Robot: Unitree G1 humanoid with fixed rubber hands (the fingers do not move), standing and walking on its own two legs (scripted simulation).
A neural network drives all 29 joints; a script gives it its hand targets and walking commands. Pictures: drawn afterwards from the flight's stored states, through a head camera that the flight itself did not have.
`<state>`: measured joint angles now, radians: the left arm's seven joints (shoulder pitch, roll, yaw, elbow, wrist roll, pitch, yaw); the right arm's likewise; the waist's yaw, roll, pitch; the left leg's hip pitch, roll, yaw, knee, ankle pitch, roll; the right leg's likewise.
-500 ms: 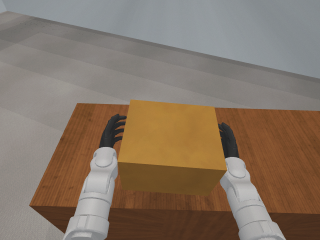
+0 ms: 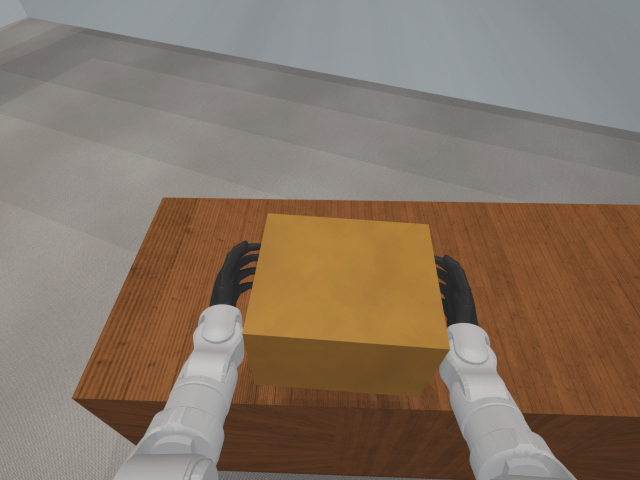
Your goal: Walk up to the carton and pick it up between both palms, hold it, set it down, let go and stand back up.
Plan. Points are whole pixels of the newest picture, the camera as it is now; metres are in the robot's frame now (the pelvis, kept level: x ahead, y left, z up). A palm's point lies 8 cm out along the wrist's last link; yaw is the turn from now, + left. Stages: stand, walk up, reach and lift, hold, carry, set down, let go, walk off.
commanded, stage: set down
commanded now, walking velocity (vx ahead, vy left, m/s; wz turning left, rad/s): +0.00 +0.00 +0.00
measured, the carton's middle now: (342, 303) +0.35 +0.01 +0.02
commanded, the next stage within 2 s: none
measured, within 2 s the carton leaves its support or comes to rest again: neither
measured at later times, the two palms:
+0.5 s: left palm (236, 319) +0.35 +0.17 -0.03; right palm (447, 330) +0.36 -0.15 -0.04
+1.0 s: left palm (244, 328) +0.36 +0.16 -0.07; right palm (444, 343) +0.35 -0.15 -0.08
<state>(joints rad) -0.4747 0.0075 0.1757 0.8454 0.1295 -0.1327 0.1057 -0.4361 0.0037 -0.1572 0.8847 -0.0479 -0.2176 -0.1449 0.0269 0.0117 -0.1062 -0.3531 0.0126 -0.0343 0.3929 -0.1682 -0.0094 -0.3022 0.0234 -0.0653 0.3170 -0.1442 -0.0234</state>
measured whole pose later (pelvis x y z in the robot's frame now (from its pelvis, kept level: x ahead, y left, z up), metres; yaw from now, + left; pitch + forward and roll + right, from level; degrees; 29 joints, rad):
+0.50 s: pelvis +0.01 +0.00 -0.01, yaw -1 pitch +18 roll -1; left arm -0.54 0.05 0.17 1.18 0.02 -0.49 0.12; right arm -0.51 0.01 -0.19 1.08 -0.12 -0.43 -0.16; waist 0.03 0.04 -0.16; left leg -0.60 0.02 -0.03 0.50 -0.21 -0.02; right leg -0.56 0.03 -0.06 0.44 -0.19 -0.03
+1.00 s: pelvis +0.02 +0.00 -0.03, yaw -2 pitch +24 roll -3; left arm -0.48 0.04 0.08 1.18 -0.07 -0.59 0.14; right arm -0.47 -0.03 -0.07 1.12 -0.02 -0.54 -0.16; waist 0.02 0.08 -0.20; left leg -0.76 0.03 -0.04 0.65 -0.29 -0.01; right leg -0.70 0.04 -0.07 0.55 -0.25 -0.02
